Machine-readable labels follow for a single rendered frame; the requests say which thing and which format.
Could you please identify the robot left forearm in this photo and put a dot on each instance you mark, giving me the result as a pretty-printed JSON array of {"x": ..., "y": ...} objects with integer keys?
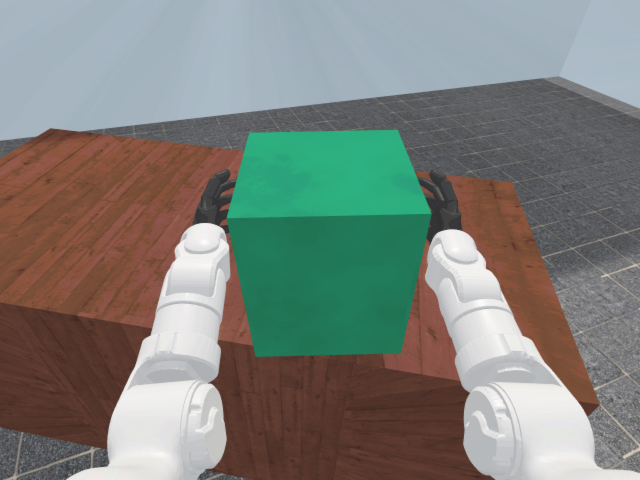
[{"x": 183, "y": 342}]

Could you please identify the right robot upper arm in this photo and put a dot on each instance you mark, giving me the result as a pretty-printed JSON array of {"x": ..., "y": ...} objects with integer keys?
[{"x": 529, "y": 431}]

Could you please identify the left robot hand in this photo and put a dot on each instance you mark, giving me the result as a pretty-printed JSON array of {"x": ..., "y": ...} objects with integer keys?
[{"x": 211, "y": 201}]

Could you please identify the carton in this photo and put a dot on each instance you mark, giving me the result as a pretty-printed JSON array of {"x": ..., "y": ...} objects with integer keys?
[{"x": 328, "y": 230}]

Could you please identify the left robot upper arm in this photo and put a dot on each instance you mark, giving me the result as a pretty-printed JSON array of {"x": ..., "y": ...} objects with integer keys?
[{"x": 164, "y": 431}]

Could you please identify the robot right forearm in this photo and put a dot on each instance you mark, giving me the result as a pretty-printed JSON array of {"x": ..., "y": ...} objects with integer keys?
[{"x": 486, "y": 337}]

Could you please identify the pedestal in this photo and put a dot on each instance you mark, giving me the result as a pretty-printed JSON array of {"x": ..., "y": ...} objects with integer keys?
[{"x": 89, "y": 224}]

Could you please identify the right robot hand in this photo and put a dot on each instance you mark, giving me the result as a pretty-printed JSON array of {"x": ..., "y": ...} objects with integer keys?
[{"x": 444, "y": 204}]

